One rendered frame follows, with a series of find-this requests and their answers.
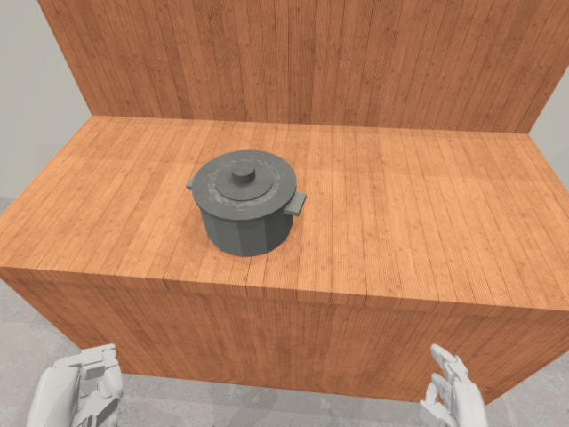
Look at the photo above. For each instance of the robot left hand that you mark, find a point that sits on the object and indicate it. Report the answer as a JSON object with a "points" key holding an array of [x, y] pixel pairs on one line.
{"points": [[60, 393]]}

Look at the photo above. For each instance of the robot right hand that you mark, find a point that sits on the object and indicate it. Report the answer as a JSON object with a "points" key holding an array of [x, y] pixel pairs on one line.
{"points": [[463, 402]]}

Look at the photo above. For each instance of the lid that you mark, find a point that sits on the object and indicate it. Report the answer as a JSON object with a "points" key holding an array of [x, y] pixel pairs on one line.
{"points": [[219, 196]]}

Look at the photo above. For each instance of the table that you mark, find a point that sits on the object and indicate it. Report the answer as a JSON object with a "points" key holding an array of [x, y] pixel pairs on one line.
{"points": [[431, 216]]}

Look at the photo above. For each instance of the knob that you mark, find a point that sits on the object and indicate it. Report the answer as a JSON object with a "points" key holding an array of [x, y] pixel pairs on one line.
{"points": [[243, 172]]}

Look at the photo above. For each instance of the pot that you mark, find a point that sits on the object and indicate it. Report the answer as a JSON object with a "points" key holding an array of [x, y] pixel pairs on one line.
{"points": [[253, 238]]}

